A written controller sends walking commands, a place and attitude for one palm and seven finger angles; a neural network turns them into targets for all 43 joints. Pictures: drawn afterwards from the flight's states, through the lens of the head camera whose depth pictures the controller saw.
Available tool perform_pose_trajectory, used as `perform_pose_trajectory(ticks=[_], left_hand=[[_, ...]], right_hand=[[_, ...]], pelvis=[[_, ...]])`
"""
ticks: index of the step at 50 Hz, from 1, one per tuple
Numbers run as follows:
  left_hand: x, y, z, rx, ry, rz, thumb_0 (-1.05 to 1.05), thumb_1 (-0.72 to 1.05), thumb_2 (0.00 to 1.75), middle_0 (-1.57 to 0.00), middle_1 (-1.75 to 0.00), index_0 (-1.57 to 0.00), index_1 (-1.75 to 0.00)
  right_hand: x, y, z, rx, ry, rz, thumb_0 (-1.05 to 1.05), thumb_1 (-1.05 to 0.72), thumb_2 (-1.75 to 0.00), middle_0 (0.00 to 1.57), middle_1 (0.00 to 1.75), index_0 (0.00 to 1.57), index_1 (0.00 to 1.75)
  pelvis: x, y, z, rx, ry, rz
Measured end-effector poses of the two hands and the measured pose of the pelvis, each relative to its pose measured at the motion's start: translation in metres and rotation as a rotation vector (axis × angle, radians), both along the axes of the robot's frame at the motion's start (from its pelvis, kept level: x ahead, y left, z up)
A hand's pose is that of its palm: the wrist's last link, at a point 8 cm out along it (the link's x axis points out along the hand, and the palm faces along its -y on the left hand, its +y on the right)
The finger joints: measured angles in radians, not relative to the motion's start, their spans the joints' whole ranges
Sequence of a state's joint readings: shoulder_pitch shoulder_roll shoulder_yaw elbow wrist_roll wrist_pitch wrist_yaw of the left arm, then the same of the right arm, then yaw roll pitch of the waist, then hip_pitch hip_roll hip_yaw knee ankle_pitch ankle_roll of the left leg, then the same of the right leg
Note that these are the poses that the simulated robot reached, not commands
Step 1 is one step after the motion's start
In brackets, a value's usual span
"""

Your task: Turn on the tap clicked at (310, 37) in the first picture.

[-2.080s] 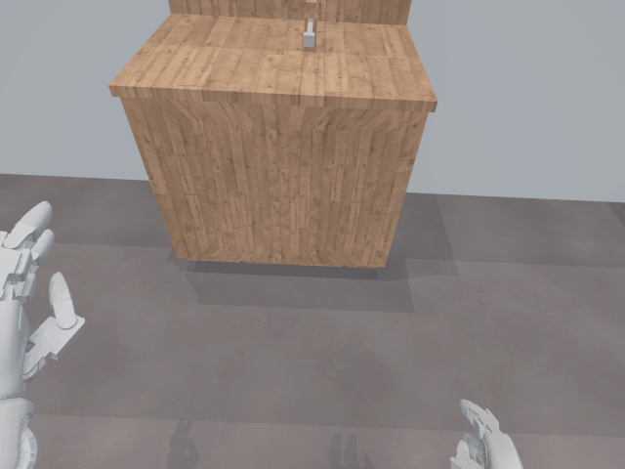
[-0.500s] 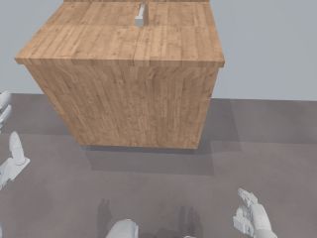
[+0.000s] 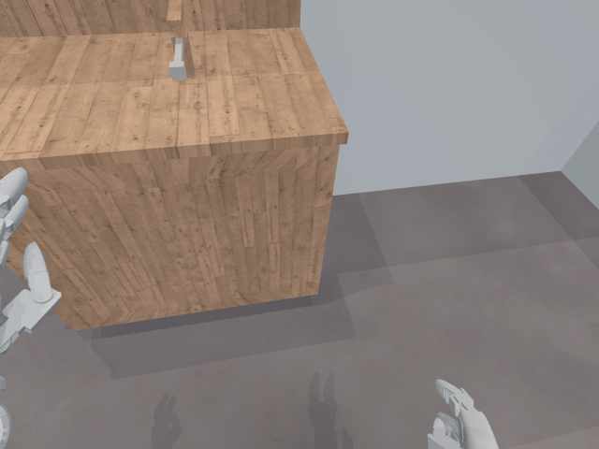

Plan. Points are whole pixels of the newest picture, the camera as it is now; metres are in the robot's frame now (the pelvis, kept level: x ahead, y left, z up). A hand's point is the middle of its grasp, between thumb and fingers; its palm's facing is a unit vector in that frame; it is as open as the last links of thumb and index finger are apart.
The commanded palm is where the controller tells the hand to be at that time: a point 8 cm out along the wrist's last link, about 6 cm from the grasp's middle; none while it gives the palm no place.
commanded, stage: take the last steps up to it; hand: left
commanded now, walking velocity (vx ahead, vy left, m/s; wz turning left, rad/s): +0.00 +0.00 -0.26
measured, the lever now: (178, 71) +0.76 +0.30 +0.12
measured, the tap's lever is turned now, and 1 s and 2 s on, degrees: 0 0 0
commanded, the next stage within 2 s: come to a stop and stand still in 1.80 s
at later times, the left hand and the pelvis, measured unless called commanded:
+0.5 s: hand (76, 305) +0.20 +0.22 +0.18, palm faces +0.39 -0.84 -0.38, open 7.4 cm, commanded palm +0.16 +0.26 +0.19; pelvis -0.02 -0.01 +0.00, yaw -4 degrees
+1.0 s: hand (182, 241) +0.28 +0.15 +0.18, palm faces +0.32 -0.82 -0.48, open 7.4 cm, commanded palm +0.23 +0.20 +0.19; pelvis +0.05 -0.07 +0.01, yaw -4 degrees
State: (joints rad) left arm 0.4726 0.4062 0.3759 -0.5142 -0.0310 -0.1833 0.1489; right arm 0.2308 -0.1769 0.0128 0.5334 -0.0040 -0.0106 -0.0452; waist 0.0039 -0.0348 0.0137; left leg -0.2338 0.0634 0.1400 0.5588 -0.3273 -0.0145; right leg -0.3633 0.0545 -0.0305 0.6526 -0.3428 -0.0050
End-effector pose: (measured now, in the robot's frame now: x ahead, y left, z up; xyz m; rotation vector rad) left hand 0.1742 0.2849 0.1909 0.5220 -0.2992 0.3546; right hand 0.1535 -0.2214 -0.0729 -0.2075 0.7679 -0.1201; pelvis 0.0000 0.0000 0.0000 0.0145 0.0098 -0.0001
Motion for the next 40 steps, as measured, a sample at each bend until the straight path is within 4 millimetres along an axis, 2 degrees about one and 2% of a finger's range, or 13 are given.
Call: perform_pose_trajectory(ticks=[5,9,14,18,23,28,34,37,40], left_hand=[[0.01,-0.022,0.0,0.016,0.009,-0.038,0.02,0.89,0.89,-0.21,-0.3,-0.21,-0.3],[0.013,-0.041,-0.001,0.01,0.009,-0.075,0.02,0.89,0.89,-0.21,-0.3,-0.21,-0.3],[0.001,-0.05,0.004,0.023,0.027,-0.104,0.01,0.89,0.89,-0.21,-0.3,-0.21,-0.3],[-0.01,-0.045,0.009,0.022,0.0,-0.097,0.01,0.89,0.89,-0.21,-0.3,-0.22,-0.3],[-0.013,-0.029,0.004,-0.023,-0.059,-0.06,0.01,0.89,0.89,-0.21,-0.3,-0.21,-0.3],[-0.003,-0.027,-0.004,-0.044,-0.021,-0.018,0.01,0.89,0.89,-0.21,-0.3,-0.21,-0.3],[0.01,-0.061,0.0,-0.003,0.002,-0.042,0.02,0.89,0.89,-0.2,-0.3,-0.21,-0.3],[0.022,-0.08,-0.001,0.037,-0.021,-0.058,0.02,0.89,0.89,-0.21,-0.3,-0.21,-0.3],[0.034,-0.092,0.0,0.01,-0.016,-0.073,0.01,0.89,0.89,-0.21,-0.3,-0.21,-0.3]], right_hand=[[-0.022,-0.003,-0.019,0.063,0.025,-0.023,0.01,-0.9,-0.9,0.2,0.3,0.2,0.3],[-0.038,-0.016,-0.028,0.083,0.051,-0.057,0.01,-0.9,-0.9,0.2,0.3,0.2,0.3],[-0.056,-0.037,-0.02,0.036,0.07,-0.107,0.01,-0.9,-0.9,0.2,0.3,0.2,0.3],[-0.065,-0.049,-0.01,-0.023,0.067,-0.122,0.01,-0.9,-0.9,0.2,0.3,0.2,0.3],[-0.063,-0.053,-0.003,-0.079,0.018,-0.136,0.01,-0.9,-0.9,0.2,0.3,0.2,0.3],[-0.056,-0.042,-0.002,-0.017,-0.023,-0.139,0.01,-0.9,-0.9,0.2,0.3,0.2,0.3],[-0.042,-0.038,-0.017,0.064,-0.021,-0.103,0.01,-0.9,-0.9,0.2,0.3,0.2,0.3],[-0.033,-0.048,-0.034,0.085,0.0,-0.087,0.01,-0.9,-0.9,0.2,0.3,0.21,0.3],[-0.027,-0.064,-0.039,0.076,0.055,-0.082,0.01,-0.9,-0.9,0.2,0.3,0.21,0.3]], pelvis=[[-0.003,-0.008,-0.004,-0.024,-0.023,-0.037],[-0.012,-0.018,-0.005,-0.017,-0.019,-0.038],[-0.021,-0.02,0.002,0.011,-0.006,-0.059],[-0.023,-0.019,0.006,0.018,0.002,-0.058],[-0.023,-0.011,0.001,0.006,-0.021,-0.066],[-0.018,-0.017,0.005,-0.001,-0.028,-0.06],[-0.006,-0.04,0.002,-0.008,-0.024,-0.084],[-0.001,-0.054,-0.009,-0.013,-0.028,-0.078],[0.005,-0.061,-0.005,-0.004,-0.031,-0.075]])
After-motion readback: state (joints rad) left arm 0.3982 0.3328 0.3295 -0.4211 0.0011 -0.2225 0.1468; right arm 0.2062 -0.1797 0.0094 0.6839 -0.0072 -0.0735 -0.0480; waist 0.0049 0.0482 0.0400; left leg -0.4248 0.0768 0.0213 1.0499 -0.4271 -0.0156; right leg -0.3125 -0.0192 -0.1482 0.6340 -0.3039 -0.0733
